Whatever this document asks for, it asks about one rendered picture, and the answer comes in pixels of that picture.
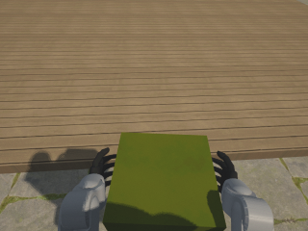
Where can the right robot forearm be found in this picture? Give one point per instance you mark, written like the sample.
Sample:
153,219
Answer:
246,210

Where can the robot right hand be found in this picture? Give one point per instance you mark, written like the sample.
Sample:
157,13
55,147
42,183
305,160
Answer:
227,171

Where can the robot left hand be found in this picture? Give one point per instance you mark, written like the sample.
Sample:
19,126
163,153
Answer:
98,166

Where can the left robot forearm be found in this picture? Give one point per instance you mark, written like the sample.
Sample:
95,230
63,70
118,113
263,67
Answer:
81,207

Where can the carton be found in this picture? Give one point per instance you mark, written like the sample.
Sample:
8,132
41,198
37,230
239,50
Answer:
163,182

